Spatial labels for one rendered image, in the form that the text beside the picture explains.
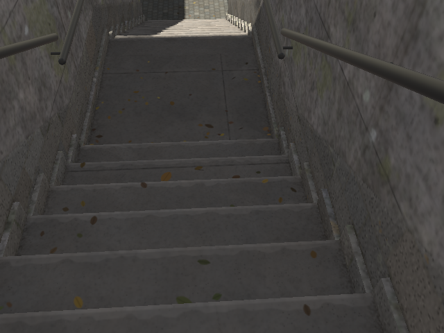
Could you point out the stairs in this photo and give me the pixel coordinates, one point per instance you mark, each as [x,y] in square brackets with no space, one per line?
[183,28]
[180,237]

